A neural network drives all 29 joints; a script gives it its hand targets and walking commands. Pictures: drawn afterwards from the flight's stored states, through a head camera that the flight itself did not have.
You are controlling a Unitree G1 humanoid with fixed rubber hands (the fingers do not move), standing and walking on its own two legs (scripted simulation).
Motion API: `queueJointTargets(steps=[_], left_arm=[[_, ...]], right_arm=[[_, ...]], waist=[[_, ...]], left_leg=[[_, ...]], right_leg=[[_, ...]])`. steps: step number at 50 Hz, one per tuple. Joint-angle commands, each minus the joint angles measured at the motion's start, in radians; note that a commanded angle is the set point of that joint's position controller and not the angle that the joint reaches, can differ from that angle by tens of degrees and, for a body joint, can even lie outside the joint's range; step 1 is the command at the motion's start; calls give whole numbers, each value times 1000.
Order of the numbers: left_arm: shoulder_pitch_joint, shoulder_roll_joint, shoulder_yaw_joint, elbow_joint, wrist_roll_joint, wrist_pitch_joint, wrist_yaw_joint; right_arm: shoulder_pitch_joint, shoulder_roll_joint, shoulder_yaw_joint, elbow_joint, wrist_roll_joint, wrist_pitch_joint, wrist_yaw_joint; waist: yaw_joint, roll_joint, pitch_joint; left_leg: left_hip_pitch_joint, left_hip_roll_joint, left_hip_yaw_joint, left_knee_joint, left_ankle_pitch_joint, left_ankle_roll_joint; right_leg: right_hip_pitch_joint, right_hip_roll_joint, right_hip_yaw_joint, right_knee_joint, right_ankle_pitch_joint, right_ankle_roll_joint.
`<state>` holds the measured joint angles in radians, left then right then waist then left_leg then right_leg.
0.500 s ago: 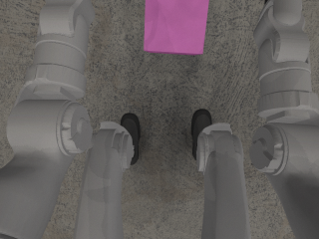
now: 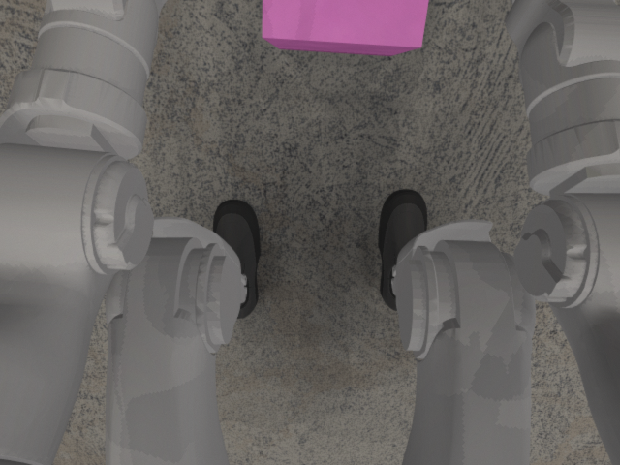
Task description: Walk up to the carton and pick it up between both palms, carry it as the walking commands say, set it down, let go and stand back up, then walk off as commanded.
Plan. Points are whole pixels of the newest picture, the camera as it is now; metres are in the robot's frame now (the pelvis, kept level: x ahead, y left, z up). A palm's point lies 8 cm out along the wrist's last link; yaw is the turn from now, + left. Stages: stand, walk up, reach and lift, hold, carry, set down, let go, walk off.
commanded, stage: reach and lift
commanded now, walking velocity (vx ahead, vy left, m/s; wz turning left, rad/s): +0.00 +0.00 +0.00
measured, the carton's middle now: out of the picture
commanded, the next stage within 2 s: none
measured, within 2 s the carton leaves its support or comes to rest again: leaves its support in 1.78 s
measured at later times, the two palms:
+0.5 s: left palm out of the picture +0.57 +0.13 -0.25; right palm out of the picture +0.55 -0.19 -0.25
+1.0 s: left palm out of the picture +0.57 +0.08 -0.25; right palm out of the picture +0.56 -0.18 -0.25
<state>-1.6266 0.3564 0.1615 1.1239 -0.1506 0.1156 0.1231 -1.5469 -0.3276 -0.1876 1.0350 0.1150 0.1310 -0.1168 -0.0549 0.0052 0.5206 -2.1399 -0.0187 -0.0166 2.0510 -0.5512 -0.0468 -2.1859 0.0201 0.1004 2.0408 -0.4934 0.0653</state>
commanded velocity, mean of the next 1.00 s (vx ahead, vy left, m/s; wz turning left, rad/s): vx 0.00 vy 0.00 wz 0.00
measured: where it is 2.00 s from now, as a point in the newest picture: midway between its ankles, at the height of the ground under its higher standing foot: (318, 273)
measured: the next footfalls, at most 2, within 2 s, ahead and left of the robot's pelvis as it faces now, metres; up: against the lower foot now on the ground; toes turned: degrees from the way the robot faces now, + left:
none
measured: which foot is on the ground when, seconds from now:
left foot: down 0.00-1.00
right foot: down 0.00-1.00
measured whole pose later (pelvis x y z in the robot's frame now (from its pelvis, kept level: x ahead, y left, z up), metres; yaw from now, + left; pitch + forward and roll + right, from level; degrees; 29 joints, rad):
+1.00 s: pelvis +0.01 +0.00 -0.02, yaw +1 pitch +38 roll +1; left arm -1.64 0.22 0.16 1.17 -0.01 0.07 0.08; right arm -1.59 -0.33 -0.19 1.16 0.11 0.05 -0.03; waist -0.05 -0.02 0.52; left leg -2.21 -0.04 -0.02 2.15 -0.60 -0.05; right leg -2.24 0.00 0.10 2.14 -0.55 0.08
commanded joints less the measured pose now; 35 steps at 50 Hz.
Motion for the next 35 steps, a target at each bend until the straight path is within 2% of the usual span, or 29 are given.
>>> queueJointTargets(steps=[1, 4, 6, 8, 9, 11, 13, 14, 15, 16, 17, 18, 19, 20, 22, 23, 24, 25, 26, 28, 30, 31, 32, 33, 34, 35], left_arm=[[-390, 106, -43, 9, 46, -40, -21], [-441, 131, -59, -53, 35, -58, -16], [-397, 115, -68, 2, 52, -56, -22], [-392, 88, -105, -27, 43, -62, -26], [-360, 78, -104, -5, 61, -61, -24], [-341, 76, -103, 7, 78, -57, -26], [-337, 57, -109, -32, 75, -58, -31], [-349, 51, -126, -41, 59, -60, -33], [-344, 33, -116, -30, 55, -60, -31], [-348, 33, -118, -53, 48, -67, -33], [-352, 38, -124, -46, 47, -64, -33], [-325, 48, -108, -27, 49, -63, -33], [-331, 31, -116, -45, 42, -67, -34], [-318, 41, -114, -41, 38, -68, -36], [-327, 46, -102, -42, 52, -71, -32], [-325, 62, -95, -30, 64, -70, -28], [-314, 51, -93, -32, 70, -69, -28], [-329, 39, -100, -40, 73, -71, -28], [-318, 29, -105, -45, 73, -72, -28], [-324, 11, -102, -35, 72, -68, -35], [-323, 7, -96, -37, 82, -67, -34], [-328, 3, -88, -41, 104, -65, -35], [-342, -18, -91, -51, 94, -67, -36], [-331, -37, -93, -42, 101, -66, -41], [-334, -59, -103, -54, 103, -70, -42], [-336, -59, -88, -51, 114, -66, -43]], right_arm=[[-450, -208, -18, 0, -14, -70, 29], [-486, -238, -32, -41, -10, -87, 28], [-442, -209, -28, 33, 13, -92, 45], [-400, -207, -44, 73, 20, -100, 56], [-362, -219, -63, 114, 12, -100, 55], [-339, -219, -82, 126, 4, -101, 58], [-342, -246, -102, 89, -3, -114, 61], [-352, -246, -99, 69, 3, -123, 59], [-387, -246, -77, 35, 12, -127, 59], [-372, -234, -65, 38, 23, -132, 60], [-365, -233, -64, 69, 15, -127, 60], [-368, -237, -58, 45, 16, -129, 58], [-367, -222, -56, 42, 22, -129, 57], [-341, -207, -50, 55, 22, -128, 59], [-354, -192, -46, 55, 29, -127, 56], [-355, -191, -50, 58, 34, -125, 57], [-374, -191, -28, 47, 39, -125, 61], [-365, -180, -36, 55, 34, -127, 60], [-361, -167, -22, 56, 44, -127, 62], [-365, -119, -13, 71, 42, -119, 71], [-357, -121, -23, 75, 29, -117, 69], [-380, -106, -23, 62, 35, -116, 74], [-394, -103, -21, 43, 29, -122, 72], [-397, -65, -4, 46, 32, -119, 79], [-393, -48, -7, 41, 36, -121, 83], [-383, -35, -2, 57, 31, -116, 85]], waist=[[-13, 44, -1231], [-35, 64, -1251], [-10, 89, -1187], [-33, 138, -1211], [-43, 166, -1191], [-44, 185, -1179], [-72, 204, -1183], [-85, 192, -1216], [-65, 178, -1210], [-61, 187, -1243], [-69, 164, -1224], [-47, 155, -1224], [-56, 160, -1231], [-58, 138, -1230], [-26, 138, -1232], [-35, 134, -1219], [-18, 125, -1217], [-28, 122, -1217], [-22, 138, -1228], [-16, 106, -1174], [-19, 101, -1168], [4, 123, -1150], [-19, 114, -1174], [-4, 93, -1159], [-5, 114, -1176], [3, 100, -1166]], left_leg=[[493, -44, 47, -21, 210, -10], [521, -46, 35, -3, 237, -16], [499, -46, 40, 2, 232, -16], [555, -51, 31, 4, 272, -27], [569, -50, 26, 6, 279, -34], [603, -51, 15, 14, 312, -40], [607, -56, 6, 11, 313, -44], [643, -61, -2, 17, 348, -42], [637, -62, -4, 28, 379, -37], [634, -60, 2, 33, 380, -38], [613, -61, 4, 30, 375, -38], [598, -65, 7, 30, 374, -38], [598, -63, 5, 36, 386, -35], [575, -61, 5, 33, 380, -31], [573, -64, 12, 36, 385, -31], [580, -60, 3, 31, 362, -24], [572, -62, 10, 29, 347, -26], [573, -59, 3, 25, 366, -23], [574, -61, 11, 33, 356, -29], [544, -64, 14, 18, 320, -17], [526, -63, 10, 21, 309, -20], [545, -65, 17, 13, 307, -22], [541, -67, 20, 22, 305, -22], [534, -70, 16, 19, 307, -19], [562, -70, 15, 18, 331, -20], [565, -70, 15, 15, 323, -19]], right_leg=[[493, 7, -160, -26, 198, -6], [468, 0, -163, -9, 217, -14], [440, 0, -158, 3, 214, -17], [414, 1, -168, 17, 245, -22], [373, 0, -176, 28, 242, -21], [331, -2, -179, 31, 240, -24], [313, -1, -186, 33, 240, -30], [333, 0, -190, 40, 265, -29], [323, -2, -187, 45, 279, -26], [370, 0, -177, 44, 307, -33], [368, 0, -185, 44, 300, -27], [376, 0, -180, 45, 298, -24], [378, 1, -175, 46, 320, -27], [399, 2, -176, 45, 322, -22], [411, 8, -169, 46, 336, -22], [382, 7, -179, 53, 316, -18], [382, 7, -174, 46, 295, -18], [383, 10, -179, 50, 319, -17], [410, 10, -167, 49, 316, -22], [397, 13, -169, 36, 285, -17], [395, 15, -160, 37, 275, -20], [378, 18, -165, 36, 266, -15], [411, 21, -162, 29, 270, -19], [403, 20, -166, 36, 273, -15], [398, 23, -163, 35, 291, -17], [395, 26, -166, 36, 281, -13]])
